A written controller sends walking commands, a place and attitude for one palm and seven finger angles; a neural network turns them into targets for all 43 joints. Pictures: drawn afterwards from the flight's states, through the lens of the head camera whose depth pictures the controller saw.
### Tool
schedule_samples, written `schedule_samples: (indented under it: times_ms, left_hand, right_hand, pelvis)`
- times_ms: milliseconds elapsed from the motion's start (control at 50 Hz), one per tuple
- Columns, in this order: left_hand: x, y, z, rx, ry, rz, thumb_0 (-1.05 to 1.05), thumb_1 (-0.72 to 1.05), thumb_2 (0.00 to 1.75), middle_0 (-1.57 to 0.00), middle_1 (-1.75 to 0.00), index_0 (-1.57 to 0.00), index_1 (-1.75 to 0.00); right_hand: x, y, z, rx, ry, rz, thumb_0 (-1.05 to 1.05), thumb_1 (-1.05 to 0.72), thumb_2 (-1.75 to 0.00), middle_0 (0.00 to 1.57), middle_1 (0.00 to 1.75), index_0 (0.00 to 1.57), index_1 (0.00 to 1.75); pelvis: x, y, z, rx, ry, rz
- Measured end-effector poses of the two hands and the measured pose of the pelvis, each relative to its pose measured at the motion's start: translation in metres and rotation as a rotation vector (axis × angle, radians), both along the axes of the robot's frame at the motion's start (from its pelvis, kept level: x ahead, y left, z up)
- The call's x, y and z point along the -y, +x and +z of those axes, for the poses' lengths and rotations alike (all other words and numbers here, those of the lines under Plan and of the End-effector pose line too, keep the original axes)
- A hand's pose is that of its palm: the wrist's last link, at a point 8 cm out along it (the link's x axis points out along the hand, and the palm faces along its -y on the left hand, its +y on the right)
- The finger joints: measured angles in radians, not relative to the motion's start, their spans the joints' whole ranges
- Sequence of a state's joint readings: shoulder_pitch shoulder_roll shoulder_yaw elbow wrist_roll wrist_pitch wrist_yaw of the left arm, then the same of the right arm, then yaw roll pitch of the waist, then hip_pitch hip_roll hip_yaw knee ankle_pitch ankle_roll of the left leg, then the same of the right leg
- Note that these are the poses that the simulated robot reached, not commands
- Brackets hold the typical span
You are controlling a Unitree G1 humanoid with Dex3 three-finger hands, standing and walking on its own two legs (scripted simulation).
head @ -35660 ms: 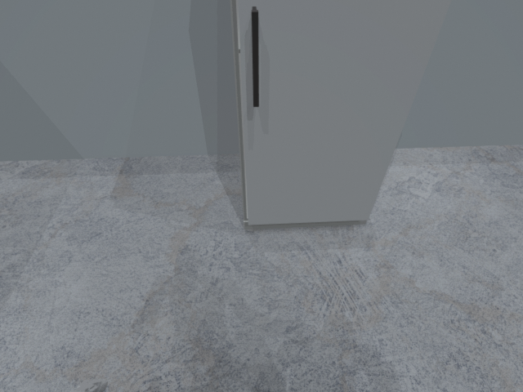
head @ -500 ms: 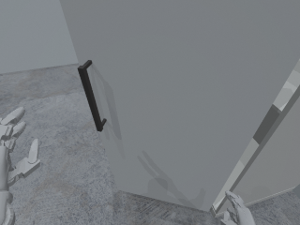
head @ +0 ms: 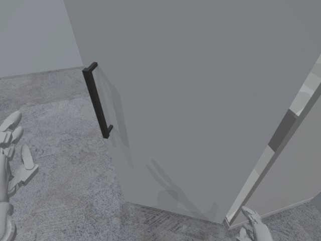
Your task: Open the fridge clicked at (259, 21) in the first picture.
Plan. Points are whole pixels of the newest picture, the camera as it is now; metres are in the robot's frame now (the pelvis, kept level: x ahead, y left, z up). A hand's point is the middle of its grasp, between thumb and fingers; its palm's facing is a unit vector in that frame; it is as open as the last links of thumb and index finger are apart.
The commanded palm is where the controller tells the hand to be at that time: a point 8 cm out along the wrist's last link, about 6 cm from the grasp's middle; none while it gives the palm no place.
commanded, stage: step back with the hand held close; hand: left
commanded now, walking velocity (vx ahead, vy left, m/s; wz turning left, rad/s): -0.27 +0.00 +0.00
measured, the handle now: (100, 104) +0.46 +0.26 +0.10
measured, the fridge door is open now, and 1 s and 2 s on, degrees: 60 60 60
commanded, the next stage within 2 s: stop stepping back and stand still in 1.20 s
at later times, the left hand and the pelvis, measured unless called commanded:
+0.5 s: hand out of the picture +0.12 +0.31 +0.15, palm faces +0.51 -0.75 -0.42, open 7.4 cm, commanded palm +0.06 +0.33 +0.17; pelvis -0.08 +0.03 -0.02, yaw +1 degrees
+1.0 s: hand out of the picture +0.01 +0.31 +0.16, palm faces +0.55 -0.75 -0.38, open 7.4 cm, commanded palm -0.07 +0.34 +0.17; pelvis -0.18 +0.03 -0.02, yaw +6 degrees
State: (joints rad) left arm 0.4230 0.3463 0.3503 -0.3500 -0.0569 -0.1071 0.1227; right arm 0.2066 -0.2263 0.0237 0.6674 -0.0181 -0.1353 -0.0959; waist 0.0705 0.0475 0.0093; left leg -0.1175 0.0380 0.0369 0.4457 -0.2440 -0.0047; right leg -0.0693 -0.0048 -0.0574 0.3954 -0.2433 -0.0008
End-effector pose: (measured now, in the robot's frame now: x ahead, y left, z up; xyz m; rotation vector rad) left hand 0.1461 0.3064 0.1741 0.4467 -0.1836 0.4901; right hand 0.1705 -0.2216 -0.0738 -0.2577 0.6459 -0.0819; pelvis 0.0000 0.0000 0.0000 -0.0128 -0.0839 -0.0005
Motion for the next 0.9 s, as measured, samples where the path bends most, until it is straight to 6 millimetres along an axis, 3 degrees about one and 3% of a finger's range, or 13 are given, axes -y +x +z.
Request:
schedule_samples:
  times_ms: [140,240,360,460,620,700,780,900]
  left_hand:
    - [-0.006,0.008,-0.014,-0.057,0.030,-0.075,0.01,0.89,0.90,-0.21,-0.30,-0.21,-0.30]
    - [-0.016,-0.003,-0.012,-0.075,0.078,-0.121,0.02,0.89,0.90,-0.22,-0.30,-0.22,-0.30]
    - [-0.031,-0.033,0.005,0.021,0.149,-0.097,0.02,0.88,0.90,-0.22,-0.30,-0.22,-0.30]
    - [-0.038,-0.063,0.001,0.064,0.136,-0.023,0.01,0.89,0.90,-0.22,-0.30,-0.22,-0.30]
    - [-0.031,-0.097,-0.014,0.082,0.073,-0.026,0.01,0.89,0.90,-0.21,-0.30,-0.21,-0.30]
    - [-0.031,-0.113,-0.004,0.121,0.137,-0.034,0.02,0.88,0.90,-0.22,-0.30,-0.22,-0.30]
    - [-0.030,-0.142,0.011,0.155,0.216,-0.009,0.01,0.88,0.90,-0.22,-0.30,-0.22,-0.30]
    - [-0.028,-0.178,0.008,0.118,0.158,0.019,0.01,0.88,0.90,-0.22,-0.30,-0.21,-0.30]
  right_hand:
    - [0.000,-0.013,0.000,-0.059,-0.028,-0.059,0.01,-0.90,-0.90,0.20,0.30,0.20,0.30]
    - [-0.008,-0.032,0.004,-0.071,-0.046,-0.099,0.01,-0.90,-0.90,0.20,0.30,0.20,0.30]
    - [-0.024,-0.053,0.003,-0.048,-0.039,-0.078,0.01,-0.90,-0.90,0.20,0.30,0.20,0.30]
    - [-0.030,-0.071,-0.007,-0.037,-0.018,-0.042,0.01,-0.90,-0.90,0.20,0.30,0.20,0.30]
    - [-0.029,-0.109,-0.012,-0.069,-0.049,-0.025,0.01,-0.90,-0.90,0.20,0.30,0.20,0.30]
    - [-0.026,-0.124,-0.012,-0.057,-0.060,-0.013,0.02,-0.90,-0.90,0.20,0.30,0.20,0.30]
    - [-0.023,-0.132,-0.017,-0.046,-0.042,0.013,0.02,-0.90,-0.90,0.20,0.30,0.20,0.30]
    - [-0.023,-0.148,-0.013,-0.075,-0.032,0.023,0.02,-0.90,-0.90,0.20,0.30,0.20,0.30]
  pelvis:
    - [-0.015,-0.014,-0.004,-0.063,-0.008,-0.005]
    - [-0.027,-0.027,-0.006,-0.070,0.000,-0.019]
    - [-0.033,-0.048,-0.012,-0.061,0.001,-0.010]
    - [-0.033,-0.067,-0.018,-0.057,-0.013,0.011]
    - [-0.032,-0.099,-0.019,-0.055,-0.024,0.033]
    - [-0.028,-0.114,-0.022,-0.047,-0.037,0.080]
    - [-0.021,-0.129,-0.025,-0.056,-0.043,0.100]
    - [-0.022,-0.149,-0.016,-0.060,0.006,0.071]
